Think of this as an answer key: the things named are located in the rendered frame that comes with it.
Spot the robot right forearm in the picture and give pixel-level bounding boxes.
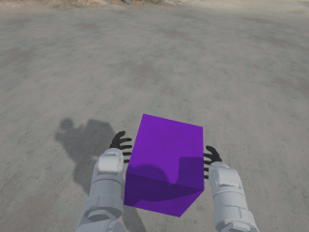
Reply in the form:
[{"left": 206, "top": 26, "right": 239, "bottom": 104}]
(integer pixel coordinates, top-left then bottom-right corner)
[{"left": 208, "top": 161, "right": 260, "bottom": 232}]

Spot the robot left upper arm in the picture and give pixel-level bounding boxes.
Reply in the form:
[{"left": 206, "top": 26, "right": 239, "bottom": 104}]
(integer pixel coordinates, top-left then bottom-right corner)
[{"left": 75, "top": 218, "right": 126, "bottom": 232}]

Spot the left robot hand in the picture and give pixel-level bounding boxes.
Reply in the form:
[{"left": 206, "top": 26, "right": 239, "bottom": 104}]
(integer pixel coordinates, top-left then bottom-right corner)
[{"left": 109, "top": 130, "right": 132, "bottom": 163}]

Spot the carton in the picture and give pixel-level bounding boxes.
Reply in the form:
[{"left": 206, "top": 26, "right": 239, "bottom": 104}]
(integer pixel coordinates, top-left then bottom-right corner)
[{"left": 124, "top": 114, "right": 205, "bottom": 218}]

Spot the right robot hand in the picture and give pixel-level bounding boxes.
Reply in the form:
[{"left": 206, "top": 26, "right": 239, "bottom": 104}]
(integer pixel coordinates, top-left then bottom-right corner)
[{"left": 203, "top": 145, "right": 222, "bottom": 179}]

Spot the robot left forearm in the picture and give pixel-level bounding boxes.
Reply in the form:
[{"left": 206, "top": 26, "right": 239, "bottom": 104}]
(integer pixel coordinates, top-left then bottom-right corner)
[{"left": 74, "top": 148, "right": 125, "bottom": 232}]

